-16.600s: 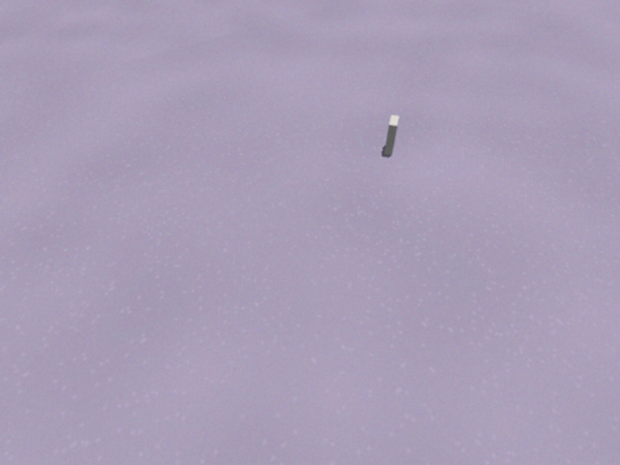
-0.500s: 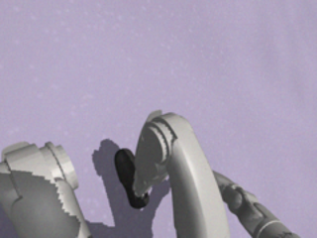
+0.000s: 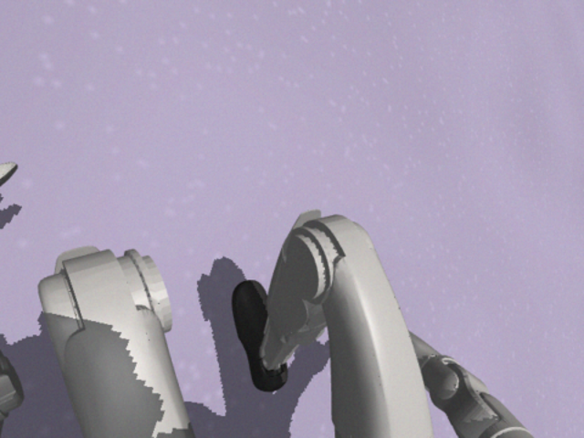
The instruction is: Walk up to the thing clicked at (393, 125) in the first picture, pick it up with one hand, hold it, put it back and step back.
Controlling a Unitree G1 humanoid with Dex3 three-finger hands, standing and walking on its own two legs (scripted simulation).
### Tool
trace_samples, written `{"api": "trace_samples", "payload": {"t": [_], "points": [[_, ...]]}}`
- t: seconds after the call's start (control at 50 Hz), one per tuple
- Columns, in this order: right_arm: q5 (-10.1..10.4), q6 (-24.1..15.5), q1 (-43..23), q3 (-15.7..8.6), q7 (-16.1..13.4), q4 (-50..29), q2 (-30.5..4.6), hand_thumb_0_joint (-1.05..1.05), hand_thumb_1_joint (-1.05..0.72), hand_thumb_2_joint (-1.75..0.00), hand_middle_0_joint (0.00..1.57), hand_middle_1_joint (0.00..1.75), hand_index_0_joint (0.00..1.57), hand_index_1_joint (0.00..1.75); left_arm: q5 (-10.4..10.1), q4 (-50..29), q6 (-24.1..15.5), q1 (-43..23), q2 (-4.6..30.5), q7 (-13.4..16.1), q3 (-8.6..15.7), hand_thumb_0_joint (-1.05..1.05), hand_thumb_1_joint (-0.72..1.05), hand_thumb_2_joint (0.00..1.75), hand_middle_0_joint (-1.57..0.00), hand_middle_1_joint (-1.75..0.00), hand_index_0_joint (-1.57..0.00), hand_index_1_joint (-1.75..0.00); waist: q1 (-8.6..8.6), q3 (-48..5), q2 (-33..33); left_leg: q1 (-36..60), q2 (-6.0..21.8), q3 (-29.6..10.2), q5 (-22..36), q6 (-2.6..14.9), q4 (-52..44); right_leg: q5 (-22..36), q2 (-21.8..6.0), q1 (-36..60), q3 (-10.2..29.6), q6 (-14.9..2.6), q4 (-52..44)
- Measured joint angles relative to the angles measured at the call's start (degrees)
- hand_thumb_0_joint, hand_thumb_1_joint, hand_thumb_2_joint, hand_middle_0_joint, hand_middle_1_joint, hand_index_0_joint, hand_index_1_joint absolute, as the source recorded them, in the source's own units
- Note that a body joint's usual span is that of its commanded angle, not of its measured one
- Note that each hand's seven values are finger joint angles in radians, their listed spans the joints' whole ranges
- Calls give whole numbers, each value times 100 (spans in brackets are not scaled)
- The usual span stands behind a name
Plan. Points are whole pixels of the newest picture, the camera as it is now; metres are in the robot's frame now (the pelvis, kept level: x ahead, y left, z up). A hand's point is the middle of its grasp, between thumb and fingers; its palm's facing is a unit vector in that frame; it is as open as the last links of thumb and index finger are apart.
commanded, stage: settle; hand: left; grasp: from the side
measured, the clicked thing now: out of the picture +0.46 +0.30 -0.18
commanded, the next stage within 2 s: hold in 0.28 s
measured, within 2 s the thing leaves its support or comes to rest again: neither
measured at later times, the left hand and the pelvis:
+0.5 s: hand out of the picture +0.41 +0.32 -0.06, palm faces +0.38 -0.92 -0.07, open 12.6 cm; pelvis +0.01 -0.01 +0.03, yaw +5 degrees
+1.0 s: hand out of the picture +0.38 +0.30 +0.13, palm faces +0.35 -0.93 -0.08, open 12.7 cm; pelvis +0.03 -0.01 +0.14, yaw +11 degrees
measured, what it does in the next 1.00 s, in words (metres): rises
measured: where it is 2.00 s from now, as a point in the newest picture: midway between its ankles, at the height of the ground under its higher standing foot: (197, 389)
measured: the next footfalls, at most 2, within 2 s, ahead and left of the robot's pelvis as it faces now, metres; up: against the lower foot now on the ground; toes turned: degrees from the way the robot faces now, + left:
none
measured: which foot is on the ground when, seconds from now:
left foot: down 0.00-1.00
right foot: down 0.00-1.00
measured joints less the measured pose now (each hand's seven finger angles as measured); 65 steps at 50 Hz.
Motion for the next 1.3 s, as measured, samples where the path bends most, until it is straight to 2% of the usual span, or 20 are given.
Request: {"api": "trace_samples", "payload": {"t": [0.14, 0.3, 0.4, 0.46, 0.58, 0.68, 0.74, 0.84, 1.0, 1.16, 1.3], "points": [[283, -33, 283, -443, -16, 59, 24, -1, -89, -90, 21, 30, 20, 30, -88, -584, 508, 117, -310, -55, -264, -3, -41, 86, -41, -77, -44, -79, 140, -505, 395, -48, -6, 245, 82, 56, -281, -46, -94, -51, 150, -37, -129], [679, -28, 581, -968, -26, 180, 30, -1, -88, -89, 21, 30, 20, 30, -203, -999, 1037, 222, -718, -320, -583, -3, -40, 87, -40, -77, -43, -79, 319, -993, 816, -157, 25, 594, 200, 163, -551, -49, -167, -212, 395, -99, -212], [885, -34, 771, -1208, -65, 267, 97, 0, -88, -89, 21, 30, 20, 30, -317, -1218, 1281, 295, -1103, -429, -568, -3, -40, 88, -40, -77, -43, -79, 407, -1210, 936, -173, 24, 765, 223, 156, -724, -88, -220, -305, 531, -100, -244], [969, -15, 848, -1325, -116, 311, 176, 0, -88, -89, 21, 30, 20, 30, -291, -1399, 1436, 366, -1257, -440, -519, -3, -40, 88, -40, -77, -43, -79, 426, -1322, 965, -168, 27, 837, 207, 126, -830, -123, -244, -357, 589, -114, -273], [1191, 16, 1034, -1655, -258, 365, 309, 0, -90, -90, 21, 30, 20, 30, -332, -2299, 1812, 809, -1495, -705, -605, -3, -40, 88, -39, -77, -43, -80, 489, -1627, 1116, -131, 16, 1018, 127, 74, -1103, -273, -318, -425, 729, -165, -370], [1456, -1, 1134, -1924, -409, 424, 352, 0, -91, -90, 21, 30, 20, 30, -620, -2925, 2184, 1086, -1739, -973, -670, -3, -42, 91, -39, -78, -43, -80, 636, -1944, 1288, 48, 37, 1195, 33, 69, -1419, -407, -353, -349, 865, -186, -545], [1601, -30, 1157, -2105, -487, 397, 377, 0, -92, -90, 21, 30, 20, 30, -757, -3231, 2413, 1190, -1908, -965, -704, -4, -44, 94, -40, -78, -43, -81, 727, -2112, 1377, 224, 46, 1293, 7, 70, -1668, -458, -372, -224, 935, -201, -720], [1781, -90, 1121, -2355, -609, 275, 401, 0, -92, -90, 21, 30, 20, 30, -741, -3731, 2806, 1397, -2200, -839, -816, -4, -47, 98, -40, -80, -43, -82, 878, -2327, 1472, 622, 79, 1430, 16, 78, -2185, -466, -381, 98, 1024, -219, -1147], [1989, -238, 1050, -2550, -791, 79, 392, 0, -92, -90, 21, 30, 20, 30, -817, -4491, 3279, 1860, -2531, -820, -1033, -4, -53, 106, -41, -81, -44, -84, 1000, -2466, 1532, 1480, 120, 1553, 101, 81, -3067, -389, -379, 893, 1077, -238, -1960], [2127, -381, 1194, -2601, -970, 36, 493, 0, -92, -90, 21, 30, 20, 30, -915, -5413, 3734, 2600, -2796, -528, -1302, -5, -60, 112, -42, -83, -46, -86, 1099, -2527, 1504, 2648, 155, 1623, 220, 75, -4100, -273, -368, 2031, 1077, -253, -2963], [2141, -562, 1384, -2561, -1105, 170, 642, 0, -91, -90, 21, 30, 20, 30, -783, -5580, 3933, 2876, -2840, -292, -1655, -5, -61, 114, -41, -85, -45, -88, 1098, -2537, 1502, 3845, 163, 1670, 397, 92, -5127, -95, -371, 3238, 1063, -238, -3999]]}}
